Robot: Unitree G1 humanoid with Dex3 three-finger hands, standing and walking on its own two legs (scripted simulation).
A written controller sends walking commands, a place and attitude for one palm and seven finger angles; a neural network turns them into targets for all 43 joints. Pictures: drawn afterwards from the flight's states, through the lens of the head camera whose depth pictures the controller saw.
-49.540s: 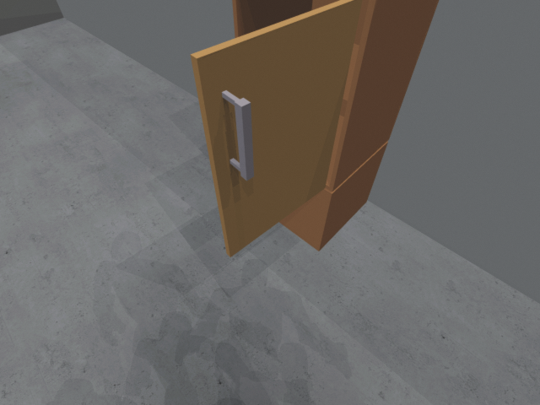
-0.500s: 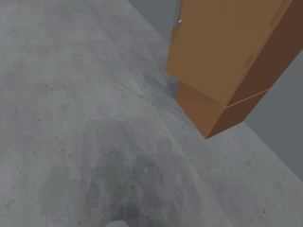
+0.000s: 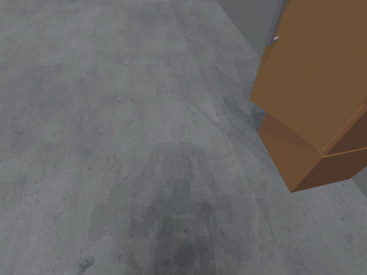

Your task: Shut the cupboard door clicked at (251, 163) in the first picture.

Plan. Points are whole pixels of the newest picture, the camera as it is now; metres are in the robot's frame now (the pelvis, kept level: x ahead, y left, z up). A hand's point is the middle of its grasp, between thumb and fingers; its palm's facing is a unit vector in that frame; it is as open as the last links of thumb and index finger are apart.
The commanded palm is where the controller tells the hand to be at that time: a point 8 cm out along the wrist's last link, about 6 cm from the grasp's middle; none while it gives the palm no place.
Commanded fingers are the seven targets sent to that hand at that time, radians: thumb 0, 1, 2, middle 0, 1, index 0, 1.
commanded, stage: walk to a spot facing it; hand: left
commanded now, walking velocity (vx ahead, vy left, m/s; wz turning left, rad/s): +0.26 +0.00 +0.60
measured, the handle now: (279, 19) +0.92 -0.32 +0.09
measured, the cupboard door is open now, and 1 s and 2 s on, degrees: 25 25 25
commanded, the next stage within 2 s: turn to face it in 0.72 s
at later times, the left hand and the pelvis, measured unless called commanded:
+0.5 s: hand out of the picture -0.02 +0.19 -0.18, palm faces +0.40 -0.89 -0.20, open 7.4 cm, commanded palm none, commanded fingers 0.00 0.90 0.90 -0.20 -0.30 -0.20 -0.30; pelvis +0.13 +0.06 -0.02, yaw +21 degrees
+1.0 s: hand (74, 180) +0.39 +0.35 -0.15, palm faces +0.43 -0.88 -0.22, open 7.3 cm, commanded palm none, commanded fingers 0.00 0.90 0.90 -0.20 -0.30 -0.20 -0.30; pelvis +0.34 +0.12 -0.01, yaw +29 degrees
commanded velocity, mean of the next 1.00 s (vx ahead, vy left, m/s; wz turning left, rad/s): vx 0.20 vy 0.00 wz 0.32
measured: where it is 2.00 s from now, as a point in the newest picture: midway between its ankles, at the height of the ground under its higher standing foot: (156, 234)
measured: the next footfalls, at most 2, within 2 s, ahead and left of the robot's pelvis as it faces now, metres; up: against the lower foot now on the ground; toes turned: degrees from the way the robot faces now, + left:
left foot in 0.46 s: +0.19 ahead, +0.15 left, +0.00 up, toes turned +26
right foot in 1.00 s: +0.51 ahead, +0.10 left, +0.00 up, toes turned +26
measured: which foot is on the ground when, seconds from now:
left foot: up 0.00-0.44, down 0.46-1.00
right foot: down 0.00-0.44, up 0.46-0.98, down 1.00-1.00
